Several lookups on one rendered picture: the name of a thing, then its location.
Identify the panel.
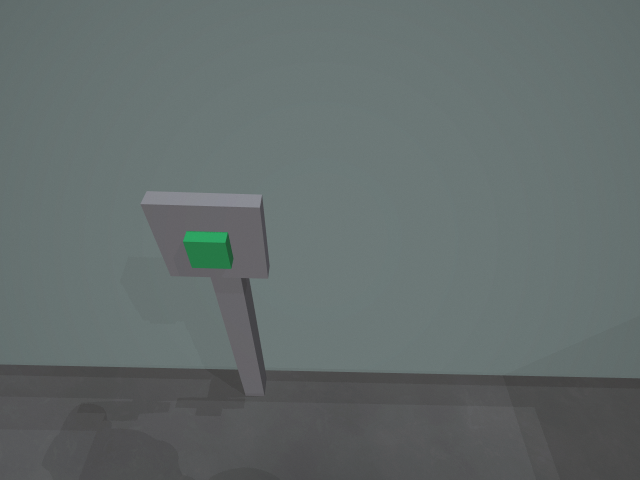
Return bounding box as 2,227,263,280
141,191,270,396

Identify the button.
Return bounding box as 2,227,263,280
183,231,233,269

